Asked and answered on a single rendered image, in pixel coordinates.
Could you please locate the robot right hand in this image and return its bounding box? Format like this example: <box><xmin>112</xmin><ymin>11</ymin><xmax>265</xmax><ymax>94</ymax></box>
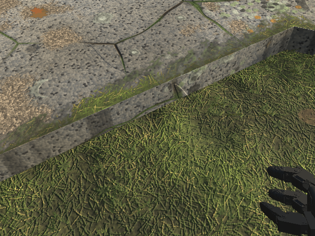
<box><xmin>260</xmin><ymin>166</ymin><xmax>315</xmax><ymax>236</ymax></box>

